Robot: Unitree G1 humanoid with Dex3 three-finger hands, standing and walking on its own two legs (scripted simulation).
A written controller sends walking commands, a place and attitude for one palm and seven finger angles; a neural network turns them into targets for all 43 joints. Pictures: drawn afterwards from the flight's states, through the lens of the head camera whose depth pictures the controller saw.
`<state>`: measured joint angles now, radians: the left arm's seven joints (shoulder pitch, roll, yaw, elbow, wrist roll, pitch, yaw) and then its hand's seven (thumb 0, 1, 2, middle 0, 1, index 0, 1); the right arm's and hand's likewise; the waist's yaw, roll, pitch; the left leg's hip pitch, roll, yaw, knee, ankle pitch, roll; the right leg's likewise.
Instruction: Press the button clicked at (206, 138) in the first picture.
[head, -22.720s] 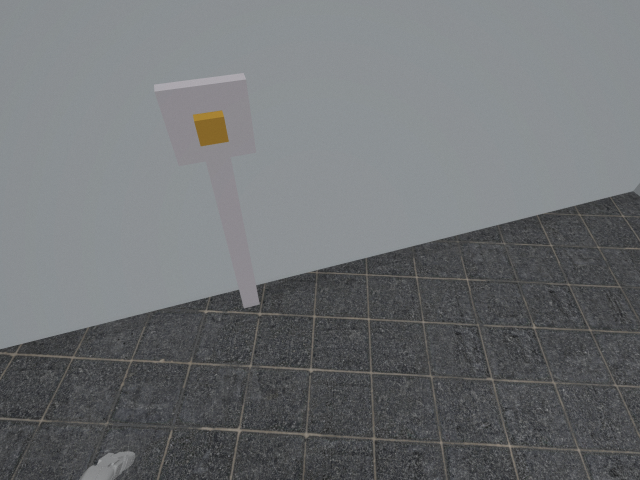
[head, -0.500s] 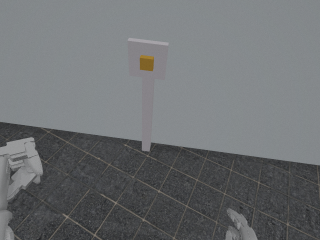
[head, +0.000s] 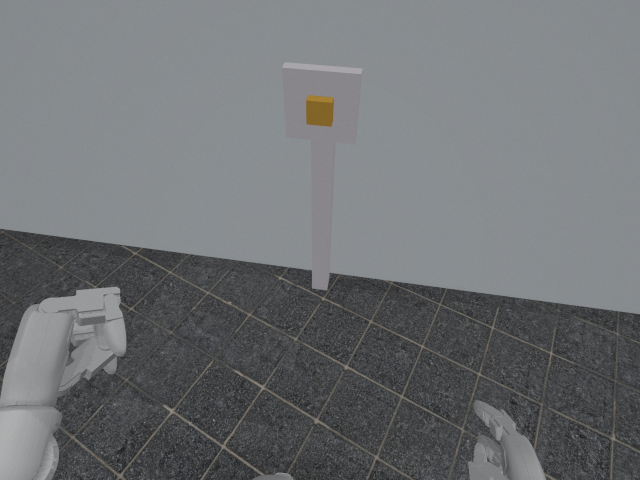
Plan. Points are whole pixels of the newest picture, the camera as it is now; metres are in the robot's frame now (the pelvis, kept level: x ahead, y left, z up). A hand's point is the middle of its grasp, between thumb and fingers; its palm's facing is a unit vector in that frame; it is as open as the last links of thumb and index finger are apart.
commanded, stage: let the arm hang, fingers relaxed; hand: left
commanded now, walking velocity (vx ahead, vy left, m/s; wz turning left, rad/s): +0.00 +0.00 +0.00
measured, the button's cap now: (320, 110) +0.89 +0.08 +0.02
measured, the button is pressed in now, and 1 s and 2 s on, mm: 0 0 0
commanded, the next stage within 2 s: stand and wait in 1.04 s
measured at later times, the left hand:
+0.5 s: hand out of the picture -0.11 +0.23 -0.16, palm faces +0.05 -0.96 -0.26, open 5.3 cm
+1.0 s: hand out of the picture -0.02 +0.21 -0.16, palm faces +0.06 -0.97 -0.25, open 7.4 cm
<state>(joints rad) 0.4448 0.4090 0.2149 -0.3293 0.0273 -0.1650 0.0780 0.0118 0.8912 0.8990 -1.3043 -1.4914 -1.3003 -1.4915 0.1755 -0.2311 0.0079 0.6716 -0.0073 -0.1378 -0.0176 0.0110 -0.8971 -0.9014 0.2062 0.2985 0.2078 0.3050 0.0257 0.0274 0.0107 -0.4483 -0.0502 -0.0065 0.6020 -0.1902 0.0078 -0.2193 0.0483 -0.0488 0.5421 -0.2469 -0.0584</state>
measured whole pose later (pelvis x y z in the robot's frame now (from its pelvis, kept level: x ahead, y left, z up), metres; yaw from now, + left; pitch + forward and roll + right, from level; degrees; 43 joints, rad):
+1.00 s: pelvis -0.04 +0.01 +0.01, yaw +2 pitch -1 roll +0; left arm 0.25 0.20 0.03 1.10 0.02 0.00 0.01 0.00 0.90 0.90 -0.21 -0.30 -0.20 -0.30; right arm 0.22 -0.22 -0.06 1.09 -0.02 0.01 -0.01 0.01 -0.90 -0.90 0.21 0.30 0.21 0.30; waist -0.01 0.03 0.03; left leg -0.32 -0.03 -0.04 0.48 -0.17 0.02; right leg -0.13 0.04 -0.04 0.45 -0.29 -0.05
